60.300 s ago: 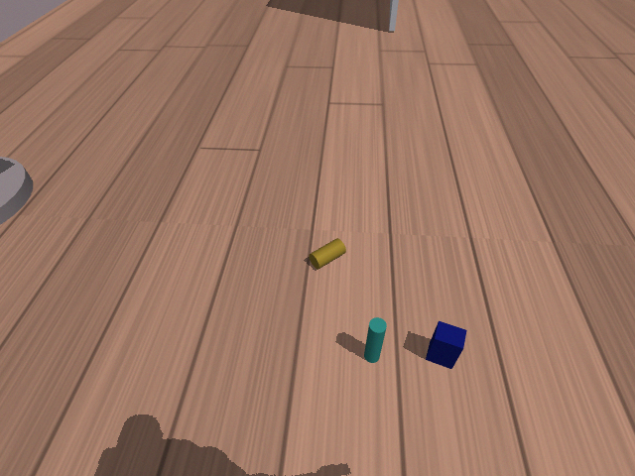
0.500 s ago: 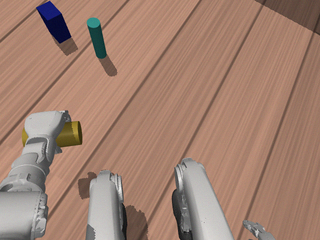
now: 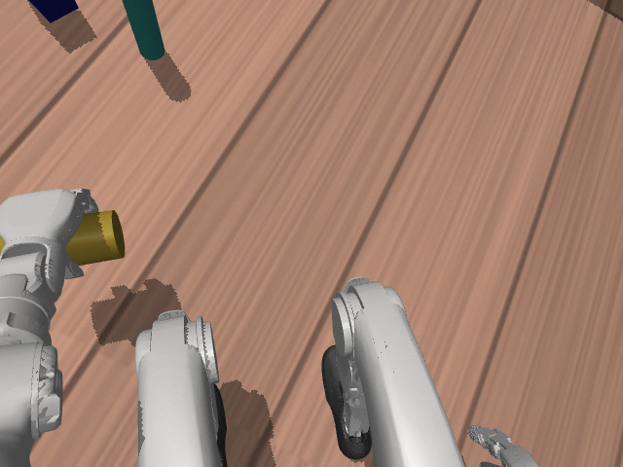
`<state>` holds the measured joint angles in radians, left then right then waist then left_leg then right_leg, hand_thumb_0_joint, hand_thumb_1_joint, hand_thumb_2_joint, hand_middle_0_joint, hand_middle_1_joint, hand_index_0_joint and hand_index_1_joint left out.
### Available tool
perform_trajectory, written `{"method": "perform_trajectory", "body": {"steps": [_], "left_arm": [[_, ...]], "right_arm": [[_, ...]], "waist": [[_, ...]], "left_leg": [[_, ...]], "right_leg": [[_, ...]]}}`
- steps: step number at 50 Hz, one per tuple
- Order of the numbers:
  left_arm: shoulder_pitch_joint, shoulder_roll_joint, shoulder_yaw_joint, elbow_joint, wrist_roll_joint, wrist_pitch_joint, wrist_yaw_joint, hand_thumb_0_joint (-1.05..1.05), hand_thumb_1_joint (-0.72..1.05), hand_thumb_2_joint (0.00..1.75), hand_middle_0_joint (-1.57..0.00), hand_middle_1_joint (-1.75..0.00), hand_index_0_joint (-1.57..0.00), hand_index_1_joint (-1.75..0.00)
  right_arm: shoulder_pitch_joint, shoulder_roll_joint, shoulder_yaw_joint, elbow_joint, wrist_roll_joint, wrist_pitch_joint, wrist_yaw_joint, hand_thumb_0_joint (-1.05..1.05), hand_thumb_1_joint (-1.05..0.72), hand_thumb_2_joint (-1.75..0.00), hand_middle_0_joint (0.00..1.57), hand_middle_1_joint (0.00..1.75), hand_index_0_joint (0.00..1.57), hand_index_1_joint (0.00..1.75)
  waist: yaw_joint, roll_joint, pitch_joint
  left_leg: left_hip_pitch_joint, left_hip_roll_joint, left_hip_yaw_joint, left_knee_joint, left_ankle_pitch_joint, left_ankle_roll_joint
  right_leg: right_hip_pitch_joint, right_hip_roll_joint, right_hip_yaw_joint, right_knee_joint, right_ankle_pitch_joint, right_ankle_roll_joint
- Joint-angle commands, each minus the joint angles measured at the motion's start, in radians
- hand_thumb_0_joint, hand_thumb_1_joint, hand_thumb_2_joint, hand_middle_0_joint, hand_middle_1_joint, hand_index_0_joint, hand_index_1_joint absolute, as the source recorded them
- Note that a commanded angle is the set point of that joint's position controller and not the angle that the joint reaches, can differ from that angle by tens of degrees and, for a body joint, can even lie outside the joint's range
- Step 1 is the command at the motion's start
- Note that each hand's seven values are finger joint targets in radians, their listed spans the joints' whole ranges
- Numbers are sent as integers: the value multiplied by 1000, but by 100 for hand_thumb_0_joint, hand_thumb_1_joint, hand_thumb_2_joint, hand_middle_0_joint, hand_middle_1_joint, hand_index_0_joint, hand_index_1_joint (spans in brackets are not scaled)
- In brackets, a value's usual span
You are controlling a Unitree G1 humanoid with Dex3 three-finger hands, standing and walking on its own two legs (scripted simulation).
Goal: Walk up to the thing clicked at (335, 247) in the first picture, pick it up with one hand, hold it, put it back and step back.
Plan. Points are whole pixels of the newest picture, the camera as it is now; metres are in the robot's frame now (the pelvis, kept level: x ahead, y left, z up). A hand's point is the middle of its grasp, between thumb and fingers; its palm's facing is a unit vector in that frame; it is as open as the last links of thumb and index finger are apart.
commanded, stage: crouch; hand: left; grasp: from above
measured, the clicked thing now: (65, 242) +0.44 +0.28 -0.20
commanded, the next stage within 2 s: lower in 0.26 s
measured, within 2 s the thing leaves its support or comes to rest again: rests again in 1.84 s
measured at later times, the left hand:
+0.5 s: hand (73, 246) +0.44 +0.28 -0.22, palm faces -0.48 -0.06 -0.88, open 9.8 cm
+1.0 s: hand (90, 248) +0.45 +0.28 -0.28, palm faces -0.46 -0.08 -0.88, open 9.7 cm
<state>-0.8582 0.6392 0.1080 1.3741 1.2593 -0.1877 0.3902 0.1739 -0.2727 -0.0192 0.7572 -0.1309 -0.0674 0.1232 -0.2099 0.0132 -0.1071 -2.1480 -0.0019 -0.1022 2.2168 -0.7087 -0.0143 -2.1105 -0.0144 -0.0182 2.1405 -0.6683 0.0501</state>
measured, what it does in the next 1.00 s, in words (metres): lowers itself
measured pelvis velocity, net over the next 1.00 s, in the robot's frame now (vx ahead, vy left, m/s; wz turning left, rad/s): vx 0.00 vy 0.00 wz -0.06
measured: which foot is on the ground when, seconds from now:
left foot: down 0.00-1.00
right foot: down 0.00-1.00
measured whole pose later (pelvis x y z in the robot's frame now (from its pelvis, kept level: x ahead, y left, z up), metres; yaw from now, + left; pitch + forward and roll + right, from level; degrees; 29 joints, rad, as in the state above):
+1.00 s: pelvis +0.00 +0.00 -0.08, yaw -3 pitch +33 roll -9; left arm -0.94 0.79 0.18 1.58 1.33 -0.24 0.52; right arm 0.12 -0.29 0.08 0.78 -0.21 -0.11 0.18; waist -0.28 -0.03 0.00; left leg -2.34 -0.01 -0.16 2.50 -0.73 -0.02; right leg -2.29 0.01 -0.05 2.38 -0.67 0.07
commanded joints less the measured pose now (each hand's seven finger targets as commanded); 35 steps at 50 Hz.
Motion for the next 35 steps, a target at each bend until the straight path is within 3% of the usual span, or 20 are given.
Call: {"method": "perform_trajectory", "body": {"steps": [1,3,5,12,19,24,29,34,35], "left_arm": [[-382,298,47,-175,-2,-18,68,0,71,82,-108,-62,-107,-63],[-381,284,31,-124,5,-20,73,0,70,77,-107,-61,-107,-61],[-393,328,55,-120,9,-26,84,0,70,78,-108,-60,-107,-60],[-410,330,51,-68,21,-21,98,0,72,77,-109,-59,-109,-60],[-406,333,42,-64,13,-20,90,0,69,78,-111,-52,-109,-55],[-422,329,24,8,18,-34,87,0,71,76,-114,-52,-111,-54],[-410,376,57,-4,30,-60,111,0,74,75,-115,-51,-113,-54],[-431,423,89,-48,44,-73,144,0,78,74,-116,-53,-115,-55],[-361,395,88,21,46,-62,150,0,78,74,-117,-52,-115,-54]], "right_arm": [[213,-228,-71,-8,-1,-11,-3,0,-90,-90,20,30,20,30],[205,-226,-65,-8,-4,-12,-1,0,-90,-90,20,30,20,30],[206,-229,-59,-7,-7,-11,1,0,-90,-90,20,30,20,30],[194,-241,-51,0,-14,-17,2,0,-90,-90,20,30,20,30],[200,-242,-38,8,-15,-19,6,0,-90,-90,20,30,20,30],[200,-247,-20,16,-21,-23,9,0,-90,-90,20,30,20,30],[197,-258,-14,16,-32,-24,15,0,-90,-90,20,30,20,30],[189,-266,-13,15,-45,-25,24,0,-90,-90,20,30,20,30],[178,-269,-10,7,-46,-24,25,0,-90,-90,20,30,20,30]], "waist": [[2,268,-700],[-12,246,-677],[-7,233,-693],[-17,272,-650],[-15,262,-666],[-44,234,-600],[-35,255,-633],[-49,305,-628],[-39,306,-612]], "left_leg": [[542,-11,72,-223,236,25],[491,-15,84,-201,211,34],[456,-18,91,-182,200,39],[443,-19,80,-172,150,34],[408,-21,88,-130,184,37],[362,-19,80,-86,189,40],[372,-19,76,-61,215,36],[366,-17,75,-38,213,34],[365,-20,75,-50,206,32]], "right_leg": [[284,23,-88,-180,227,-85],[287,29,-86,-181,215,-82],[307,29,-84,-174,210,-79],[211,27,-102,-129,160,-86],[234,32,-103,-103,195,-83],[204,35,-112,-80,204,-79],[214,40,-121,-49,224,-76],[194,43,-133,-14,229,-78],[175,41,-135,-12,217,-78]]}}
